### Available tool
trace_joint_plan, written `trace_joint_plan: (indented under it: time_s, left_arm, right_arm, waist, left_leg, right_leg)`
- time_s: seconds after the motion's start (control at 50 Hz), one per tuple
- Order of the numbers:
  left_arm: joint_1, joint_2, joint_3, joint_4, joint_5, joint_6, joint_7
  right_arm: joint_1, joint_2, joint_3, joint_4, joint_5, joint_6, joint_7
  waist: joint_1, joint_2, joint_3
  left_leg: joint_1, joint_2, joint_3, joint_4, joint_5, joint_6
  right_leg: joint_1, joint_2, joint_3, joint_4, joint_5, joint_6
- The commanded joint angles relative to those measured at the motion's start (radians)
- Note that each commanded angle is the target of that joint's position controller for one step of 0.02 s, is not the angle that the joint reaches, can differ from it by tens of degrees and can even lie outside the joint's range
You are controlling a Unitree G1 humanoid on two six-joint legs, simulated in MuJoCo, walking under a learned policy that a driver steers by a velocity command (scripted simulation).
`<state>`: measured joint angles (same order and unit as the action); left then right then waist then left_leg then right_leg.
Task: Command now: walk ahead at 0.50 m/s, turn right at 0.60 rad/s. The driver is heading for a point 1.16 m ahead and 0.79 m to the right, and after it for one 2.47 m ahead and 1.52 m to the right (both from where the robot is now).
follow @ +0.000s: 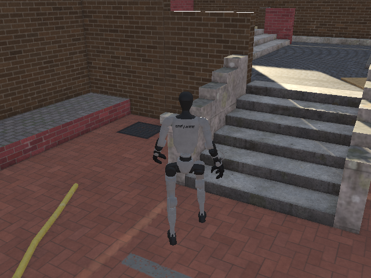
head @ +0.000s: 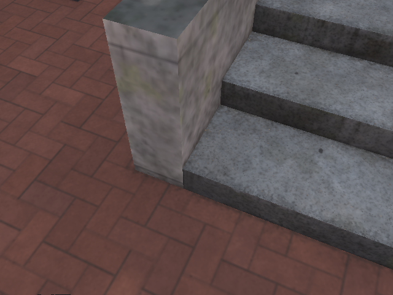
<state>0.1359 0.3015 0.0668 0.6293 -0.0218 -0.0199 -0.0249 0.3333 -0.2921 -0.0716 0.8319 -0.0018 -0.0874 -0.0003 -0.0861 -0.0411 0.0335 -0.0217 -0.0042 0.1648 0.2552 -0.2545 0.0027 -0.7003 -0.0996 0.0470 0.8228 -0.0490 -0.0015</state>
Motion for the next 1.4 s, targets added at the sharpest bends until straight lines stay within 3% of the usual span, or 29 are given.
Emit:
trace_joint_plan:
  time_s: [0.02, 0.1, 0.12, 0.14, 0.16, 0.18, 0.2, 0.22, 0.26, 0.34, 0.52, 0.62, 0.64, 0.66, 0.68, 0.72, 0.76, 0.82, 1.02, 1.1, 1.12, 1.14, 1.16, 1.18, 1.22, 1.26, 1.32, 1.36, 1.4]
  left_arm:
    - [-0.107, 0.021, -0.003, -0.097, -0.005, -0.016, -0.021]
    - [-0.1, 0.068, 0.019, -0.122, 0.002, -0.01, -0.033]
    - [-0.023, 0.071, 0.014, -0.085, 0.114, 0.005, -0.033]
    - [0.142, 0.085, 0.031, -0.033, 0.123, 0.0, -0.022]
    - [0.305, 0.152, 0.055, -0.001, 0.118, -0.004, -0.009]
    - [0.262, 0.303, 0.083, -0.022, 0.079, 0.001, 0.0]
    - [0.298, 0.28, 0.082, -0.032, 0.046, 0.006, 0.003]
    - [0.263, 0.246, 0.072, 0.002, 0.044, 0.005, 0.008]
    - [0.195, 0.156, 0.044, 0.021, 0.037, -0.005, 0.011]
    - [0.164, 0.136, 0.03, 0.052, 0.03, -0.029, 0.003]
    - [0.257, 0.166, 0.041, 0.119, 0.038, -0.033, 0.014]
    - [0.205, 0.166, 0.038, 0.117, 0.043, -0.035, 0.023]
    - [0.199, 0.104, 0.019, 0.098, 0.03, -0.046, 0.016]
    - [0.256, 0.026, -0.002, 0.053, 0.01, -0.047, 0.018]
    - [0.279, 0.104, 0.006, 0.084, 0.046, -0.027, 0.028]
    - [0.184, 0.114, 0.009, 0.108, 0.055, -0.009, 0.013]
    - [0.125, 0.082, 0.005, 0.096, 0.071, 0.011, -0.003]
    - [0.083, 0.055, -0.003, 0.077, 0.068, 0.028, -0.017]
    - [-0.162, 0.014, -0.036, -0.028, 0.077, 0.034, -0.035]
    - [0.102, 0.031, -0.003, 0.024, 0.063, 0.017, -0.016]
    - [0.25, 0.045, 0.015, 0.066, 0.063, 0.004, -0.003]
    - [0.243, 0.138, 0.035, 0.084, 0.067, -0.003, 0.008]
    - [0.264, 0.284, 0.062, 0.035, 0.071, 0.002, 0.013]
    - [0.295, 0.257, 0.075, 0.032, 0.051, 0.013, 0.023]
    - [0.247, 0.128, 0.034, 0.074, 0.043, 0.005, 0.031]
    - [0.244, 0.069, 0.005, 0.102, 0.038, -0.022, 0.034]
    - [0.326, 0.057, -0.009, 0.186, 0.056, -0.048, 0.02]
    - [0.361, 0.04, -0.02, 0.237, 0.044, -0.048, 0.017]
    - [0.347, 0.041, -0.027, 0.243, 0.026, -0.047, 0.038]
  right_arm:
    - [-0.045, -0.176, -0.039, -0.059, 0.013, -0.006, -0.004]
    - [-0.035, -0.226, -0.055, -0.048, 0.033, 0.018, -0.008]
    - [0.032, -0.18, -0.032, -0.017, -0.037, 0.029, -0.004]
    - [0.062, -0.173, -0.027, -0.015, -0.033, 0.035, -0.007]
    - [0.076, -0.143, -0.014, -0.043, -0.043, 0.038, -0.006]
    - [0.092, -0.036, 0.01, -0.131, -0.044, 0.036, 0.019]
    - [-0.043, -0.137, -0.009, -0.15, -0.047, 0.032, 0.024]
    - [-0.106, -0.133, -0.007, -0.171, -0.024, 0.027, 0.029]
    - [-0.082, -0.112, 0.006, -0.145, -0.034, 0.021, 0.021]
    - [-0.043, -0.093, 0.012, -0.126, -0.052, 0.055, 0.024]
    - [-0.318, -0.073, 0.032, -0.209, -0.033, 0.044, 0.025]
    - [-0.101, -0.126, 0.011, -0.152, -0.037, 0.01, -0.004]
    - [0.029, -0.196, -0.008, -0.142, -0.058, -0.005, -0.02]
    - [0.059, -0.303, -0.029, -0.153, -0.068, 0.004, -0.025]
    - [0.001, -0.259, -0.03, -0.146, -0.051, 0.018, -0.021]
    - [-0.087, -0.11, 0.006, -0.16, -0.037, 0.021, -0.012]
    - [-0.077, -0.072, 0.018, -0.14, -0.033, 0.006, -0.019]
    - [-0.037, -0.083, 0.012, -0.112, -0.02, -0.018, -0.006]
    - [0.007, -0.103, -0.002, -0.091, -0.038, 0.013, -0.013]
    - [-0.034, -0.171, -0.017, -0.111, -0.014, 0.048, -0.013]
    - [-0.076, -0.161, -0.014, -0.126, 0.01, 0.053, -0.007]
    - [-0.097, -0.037, 0.012, -0.15, -0.016, 0.053, 0.001]
    - [-0.014, 0.022, 0.031, -0.209, -0.014, 0.046, -0.005]
    - [-0.094, -0.028, 0.026, -0.238, -0.022, 0.043, -0.007]
    - [-0.168, -0.011, 0.036, -0.23, -0.048, 0.038, -0.009]
    - [-0.171, 0.035, 0.051, -0.244, -0.05, 0.074, -0.005]
    - [-0.326, 0.149, 0.099, -0.357, -0.053, 0.092, -0.025]
    - [-0.421, 0.181, 0.128, -0.419, -0.069, 0.081, -0.028]
    - [-0.47, 0.139, 0.132, -0.458, -0.066, 0.087, -0.02]
  waist:
    - [0.005, 0.103, 0.033]
    - [0.05, 0.135, 0.004]
    - [0.077, 0.142, -0.035]
    - [0.144, 0.119, -0.124]
    - [0.22, 0.032, -0.248]
    - [0.137, -0.258, -0.338]
    - [0.223, -0.094, -0.357]
    - [0.193, -0.051, -0.227]
    - [0.114, 0.001, -0.085]
    - [0.062, -0.005, -0.077]
    - [0.145, -0.017, 0.002]
    - [0.029, 0.022, -0.09]
    - [-0.027, 0.132, -0.196]
    - [0.001, 0.364, -0.25]
    - [0.058, 0.277, -0.195]
    - [0.065, 0.099, -0.051]
    - [0.066, 0.141, -0.027]
    - [0.076, 0.143, -0.062]
    - [0.041, 0.168, -0.013]
    - [0.159, 0.143, -0.156]
    - [0.253, 0.102, -0.206]
    - [0.207, -0.077, -0.097]
    - [0.145, -0.174, -0.22]
    - [0.211, -0.067, -0.278]
    - [0.146, 0.016, -0.049]
    - [0.101, -0.03, -0.037]
    - [0.083, -0.021, -0.013]
    - [0.073, 0.028, 0.023]
    - [0.09, 0.016, 0.033]
  left_leg:
    - [-0.004, 0.265, -0.071, -0.095, 0.304, 0.145]
    - [0.095, 0.289, -0.006, 0.058, 0.693, 0.109]
    - [0.101, 0.269, 0.056, 0.221, 0.804, 0.08]
    - [0.012, 0.244, 0.081, 0.46, 0.822, 0.061]
    - [-0.204, 0.225, 0.081, 0.771, 0.501, 0.031]
    - [-0.603, 0.036, 0.021, 1.082, -0.357, -0.03]
    - [-0.705, 0.027, -0.177, 1.144, -0.304, -0.022]
    - [-0.756, 0.078, -0.196, 1.115, -0.184, -0.009]
    - [-0.631, 0.132, -0.192, 0.938, -0.096, -0.008]
    - [-0.507, 0.126, -0.177, 0.798, -0.076, -0.034]
    - [-0.509, 0.066, -0.187, 0.372, 0.208, -0.049]
    - [-0.103, 0.013, -0.173, 0.183, 0.094, 0.005]
    - [0.077, 0.198, -0.351, 0.112, -0.062, 0.053]
    - [0.256, 0.453, -0.764, -0.024, -0.178, 0.146]
    - [0.165, 0.467, -0.861, -0.046, -0.273, 0.18]
    - [0.001, 0.355, -0.569, -0.064, -0.134, 0.145]
    - [-0.037, 0.28, -0.361, -0.063, 0.167, 0.112]
    - [-0.009, 0.272, -0.223, -0.036, 0.464, 0.123]
    - [0.003, 0.318, -0.033, 0.021, 0.54, 0.125]
    - [-0.055, 0.278, 0.063, 0.483, 1.05, 0.082]
    - [-0.207, 0.231, 0.079, 0.724, 0.822, 0.051]
    - [-0.569, 0.114, 0.036, 1.063, -0.143, 0.014]
    - [-0.773, 0.044, -0.093, 1.357, -0.252, -0.015]
    - [-0.84, 0.06, -0.164, 1.45, -0.15, -0.028]
    - [-0.977, 0.098, -0.137, 1.551, -0.135, -0.02]
    - [-1.026, 0.073, -0.124, 1.781, -0.212, -0.004]
    - [-1.306, 0.043, -0.135, 2.053, -0.237, 0.048]
    - [-1.32, 0.052, -0.105, 1.902, -0.193, 0.048]
    - [-1.168, 0.04, -0.033, 1.632, -0.145, 0.01]
  right_leg:
    - [0.036, 0.007, -0.044, -0.119, 0.052, -0.02]
    - [0.149, 0.08, -0.121, -0.19, -0.123, -0.088]
    - [0.26, 0.155, -0.182, -0.238, -0.219, -0.118]
    - [0.496, 0.214, -0.194, -0.276, -0.196, -0.149]
    - [0.768, 0.075, 0.021, -0.295, -0.305, -0.189]
    - [0.999, -0.218, 0.581, -0.416, -0.303, -0.322]
    - [0.997, -0.224, 0.721, -0.519, -0.233, -0.341]
    - [0.922, -0.2, 0.546, -0.505, -0.136, -0.321]
    - [0.674, -0.111, 0.366, -0.528, 0.071, -0.268]
    - [0.515, -0.04, 0.261, -0.592, 0.145, -0.282]
    - [0.552, -0.009, 0.293, -0.588, 0.035, -0.232]
    - [0.495, 0.06, 0.301, -0.278, 0.233, -0.135]
    - [0.413, 0.132, 0.219, -0.028, 0.103, -0.104]
    - [0.131, 0.281, 0.081, 0.18, -0.433, -0.072]
    - [0.065, 0.188, 0.07, 0.284, -0.46, -0.075]
    - [0.102, 0.111, 0.062, 0.28, -0.322, -0.062]
    - [0.115, 0.086, 0.04, 0.279, -0.257, -0.041]
    - [0.082, 0.079, 0.018, 0.297, -0.203, -0.025]
    - [0.097, 0.06, -0.118, 0.091, -0.229, -0.071]
    - [0.496, 0.202, -0.193, -0.167, -0.209, -0.123]
    - [0.723, 0.209, -0.166, -0.343, -0.069, -0.137]
    - [0.845, 0.011, 0.149, -0.41, 0.027, -0.152]
    - [0.943, -0.262, 0.601, -0.426, 0.492, -0.315]
    - [0.923, -0.293, 0.628, -0.519, 0.191, -0.41]
    - [0.733, -0.157, 0.473, -0.513, -0.053, -0.33]
    - [0.588, -0.078, 0.379, -0.48, 0.044, -0.291]
    - [0.532, -0.073, 0.383, -0.484, -0.095, -0.251]
    - [0.42, 0.004, 0.341, -0.525, -0.236, -0.192]
    - [0.314, 0.03, 0.35, -0.672, -0.121, -0.215]
